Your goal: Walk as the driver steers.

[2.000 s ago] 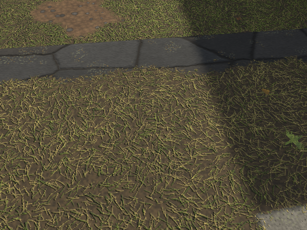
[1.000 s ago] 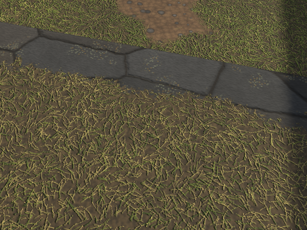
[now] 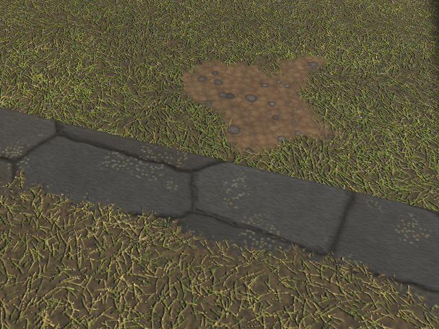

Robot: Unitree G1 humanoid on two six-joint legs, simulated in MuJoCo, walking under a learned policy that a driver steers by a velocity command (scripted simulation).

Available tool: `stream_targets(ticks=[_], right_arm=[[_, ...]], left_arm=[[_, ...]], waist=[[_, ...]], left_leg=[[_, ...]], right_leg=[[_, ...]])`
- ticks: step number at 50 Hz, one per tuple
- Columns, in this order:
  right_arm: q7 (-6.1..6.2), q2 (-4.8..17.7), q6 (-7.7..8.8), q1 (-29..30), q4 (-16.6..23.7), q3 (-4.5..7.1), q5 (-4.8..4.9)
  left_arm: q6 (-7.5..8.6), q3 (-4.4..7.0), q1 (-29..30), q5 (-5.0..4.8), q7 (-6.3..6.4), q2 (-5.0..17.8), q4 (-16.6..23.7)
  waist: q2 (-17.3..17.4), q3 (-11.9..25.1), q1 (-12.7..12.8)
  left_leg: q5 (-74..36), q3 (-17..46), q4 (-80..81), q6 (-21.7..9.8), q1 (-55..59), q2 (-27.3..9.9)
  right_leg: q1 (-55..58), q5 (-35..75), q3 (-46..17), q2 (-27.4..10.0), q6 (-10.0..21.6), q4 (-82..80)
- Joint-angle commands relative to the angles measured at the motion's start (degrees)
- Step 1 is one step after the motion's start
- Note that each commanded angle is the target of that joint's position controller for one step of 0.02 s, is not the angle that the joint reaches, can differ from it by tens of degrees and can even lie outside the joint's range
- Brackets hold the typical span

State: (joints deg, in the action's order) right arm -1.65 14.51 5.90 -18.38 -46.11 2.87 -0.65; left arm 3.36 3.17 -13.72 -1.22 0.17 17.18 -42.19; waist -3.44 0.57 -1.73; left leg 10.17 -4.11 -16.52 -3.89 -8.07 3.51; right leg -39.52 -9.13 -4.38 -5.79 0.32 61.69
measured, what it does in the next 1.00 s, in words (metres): walks ahead, turning right: right foot, then left foot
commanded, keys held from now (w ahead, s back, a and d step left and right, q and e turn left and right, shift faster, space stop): w+e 0.54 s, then w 0.46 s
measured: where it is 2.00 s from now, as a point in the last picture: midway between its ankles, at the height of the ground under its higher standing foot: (300, 196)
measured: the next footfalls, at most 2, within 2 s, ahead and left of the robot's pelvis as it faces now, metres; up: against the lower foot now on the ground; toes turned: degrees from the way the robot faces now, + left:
right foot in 0.32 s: +0.33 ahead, -0.16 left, +0.00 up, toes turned -12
left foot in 0.80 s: +0.65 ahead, -0.05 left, +0.00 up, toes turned -24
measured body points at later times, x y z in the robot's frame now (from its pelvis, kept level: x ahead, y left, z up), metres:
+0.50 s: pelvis +0.27 -0.08 -0.01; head +0.30 -0.10 +0.44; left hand +0.45 +0.15 -0.11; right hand +0.34 -0.38 -0.11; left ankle +0.30 +0.09 -0.66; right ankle +0.29 -0.15 -0.75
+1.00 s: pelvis +0.55 -0.11 +0.00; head +0.58 -0.10 +0.44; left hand +0.77 +0.09 -0.12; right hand +0.53 -0.39 -0.11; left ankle +0.61 -0.03 -0.75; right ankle +0.48 -0.23 -0.66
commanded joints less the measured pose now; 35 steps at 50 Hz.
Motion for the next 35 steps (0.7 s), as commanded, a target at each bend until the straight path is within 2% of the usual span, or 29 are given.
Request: stream_targets(ticks=[1,3,5,8,10,11,13,14,15,16,17,18,19,20,21,22,25,27,30,32,35], right_arm=[[0.73,7.6,1.24,2.6,2.6,1.8,-0.1],[1.08,8.1,1.09,2.8,2.1,1.74,0.08],[1.43,8.9,0.83,1.3,1.0,1.81,0.31],[1.74,9.7,-0.18,-1.7,-0.8,1.98,0.68],[1.91,10.3,-1.12,-2.4,-1.5,2.14,1.07],[2.05,10.8,-1.6,-2.1,-1.6,2.26,1.22],[2.62,12.6,-2.34,-0.7,-1.0,2.75,1.36],[2.98,13.4,-2.79,-0.3,-0.7,2.99,1.29],[3.29,13.3,-3.05,0.7,-0.3,2.91,1.46],[3.42,11.3,-2.39,0.0,1.2,2.0,0.59],[1.9,2.5,-0.46,-6.7,3.9,-0.83,-0.89],[0.8,8.7,1.82,-0.1,4.2,0.36,0.95],[0.46,10.2,2.69,5.4,6.4,0.84,2.82],[0.82,9.2,3.0,6.8,6.8,0.44,2.04],[1.26,9.2,2.7,6.9,6.4,0.78,0.83],[1.29,9.4,1.92,5.5,6.4,1.13,0.46],[1.7,7.6,0.02,4.6,6.4,1.02,-0.41],[2.01,6.5,-0.37,8.7,7.7,0.61,-0.63],[1.51,4.8,-0.04,14.6,8.4,-0.21,-0.26],[0.88,4.6,0.43,18.1,9.1,-0.43,0.24],[0.2,6.3,1.1,21.3,10.5,0.08,0.74]], left_arm=[[0.28,0.76,-0.8,0.09,-0.01,2.2,3.1],[0.56,0.57,2.3,0.17,-0.65,1.6,4.0],[0.71,0.08,6.5,0.29,-1.43,0.5,5.6],[0.81,-0.36,11.6,0.04,-2.71,-0.2,8.5],[0.8,-0.35,13.7,-0.02,-3.6,0.0,10.5],[0.79,-0.23,13.8,-0.07,-4.01,0.2,11.3],[0.47,0.64,10.7,0.05,-4.26,1.9,11.8],[0.24,1.64,5.5,0.03,-4.12,3.7,11.0],[0.12,3.29,-3.6,-0.05,-3.51,6.6,8.9],[-0.51,5.08,-12.5,0.17,-2.18,11.6,7.2],[0.06,5.38,-10.3,0.2,-2.04,16.6,7.9],[0.32,4.17,-13.3,0.35,-1.92,11.0,8.4],[0.63,3.44,-10.7,0.79,-1.86,8.9,8.1],[0.69,3.09,-6.7,0.42,-1.84,7.8,8.7],[0.59,2.64,-3.1,0.57,-1.84,6.5,9.6],[0.62,2.22,-1.2,1.18,-1.69,5.6,10.4],[1.06,2.37,-0.7,0.78,-1.12,6.3,9.6],[0.92,2.69,-2.1,0.63,-0.35,7.6,8.6],[0.55,2.43,-4.2,0.28,0.23,7.1,7.0],[0.6,2.38,-6.5,0.21,0.17,7.4,5.6],[0.5,2.35,-8.5,0.01,0.04,7.5,3.8]], waist=[[6.5,-2.2,1.5],[6.4,-2.7,0.5],[5.8,-4.0,-1.5],[5.1,-5.9,-3.5],[5.4,-6.2,-3.7],[5.9,-5.8,-3.1],[8.5,-2.1,-0.5],[9.4,1.3,2.6],[8.2,6.0,7.7],[1.4,12.0,11.1],[-12.3,18.2,3.4],[-5.5,22.6,8.8],[-3.1,13.3,8.5],[3.2,8.2,5.7],[4.9,5.0,3.4],[3.5,4.2,1.4],[2.2,2.4,-0.2],[1.5,0.8,0.9],[-0.6,0.6,3.7],[-1.3,0.3,5.8],[-1.8,-1.1,6.9]], left_leg=[[-16.3,6.9,8.8,-8.2,0.7,-16.0],[-16.4,3.5,9.0,-6.9,1.5,-15.3],[-16.0,1.8,9.2,-6.2,3.6,-16.0],[-17.3,0.3,7.5,-5.8,10.0,-18.1],[-21.4,-0.6,4.8,-5.1,14.0,-19.4],[-26.2,-1.4,2.8,-4.6,15.0,-19.6],[-46.1,-3.6,-4.5,-3.2,15.4,-19.2],[-54.6,-4.7,-12.1,-2.6,14.9,-18.6],[-54.3,-6.1,-24.1,-0.9,10.1,-16.5],[-35.3,-6.3,-42.1,1.2,-4.6,-13.7],[21.7,0.7,-61.7,4.2,-30.3,-0.9],[21.6,11.3,-66.1,3.2,-36.2,-2.3],[16.2,10.6,-64.1,2.2,-39.4,-4.8],[11.6,10.0,-58.9,2.1,-37.4,-7.2],[9.5,9.4,-54.4,2.8,-34.0,-8.7],[8.1,9.7,-52.4,3.3,-30.2,-9.8],[5.5,8.1,-45.9,6.3,-27.5,-9.7],[-0.2,7.3,-38.9,7.8,-28.2,-8.8],[-12.6,6.4,-24.5,7.7,-24.8,-7.0],[-17.7,6.0,-19.2,7.2,-22.1,-5.8],[-15.1,6.9,-14.6,5.2,-23.8,-5.5]], right_leg=[[-3.9,8.6,-3.6,-0.4,-0.4,-5.3],[-2.5,14.1,-1.9,0.3,0.0,-12.5],[-2.3,16.6,0.5,0.6,0.5,-17.7],[-5.3,14.3,2.4,0.7,1.7,-22.6],[-6.3,9.6,4.3,1.3,2.7,-24.4],[-5.0,6.7,5.7,2.0,3.5,-25.2],[3.3,0.8,9.6,5.7,5.6,-25.4],[10.5,-1.1,11.0,8.1,7.0,-25.8],[23.9,2.4,10.7,10.2,9.2,-29.8],[42.4,4.7,-2.4,2.1,12.9,-31.0],[61.9,-2.4,-35.9,-12.4,24.1,-36.3],[63.6,-7.0,-42.0,-13.2,23.6,-42.5],[57.0,-2.4,-32.8,-11.3,20.4,-43.4],[47.8,3.8,-25.8,-8.7,18.5,-43.6],[40.2,10.1,-20.9,-6.5,17.3,-44.5],[35.3,13.3,-18.4,-5.0,17.1,-46.0],[27.6,18.3,-14.1,-3.0,17.6,-48.3],[25.1,18.4,-11.5,-1.3,16.7,-48.6],[24.8,14.1,-7.7,1.3,13.4,-47.6],[25.6,9.8,-8.6,0.5,12.5,-47.5],[31.5,8.1,-12.4,-2.6,12.4,-44.7]])
Keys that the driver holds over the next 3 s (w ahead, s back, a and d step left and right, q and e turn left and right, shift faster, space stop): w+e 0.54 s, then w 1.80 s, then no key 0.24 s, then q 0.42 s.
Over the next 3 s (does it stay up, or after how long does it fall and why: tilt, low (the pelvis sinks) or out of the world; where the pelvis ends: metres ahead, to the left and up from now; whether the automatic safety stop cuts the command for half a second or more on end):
stays up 1.34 -0.48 -0.01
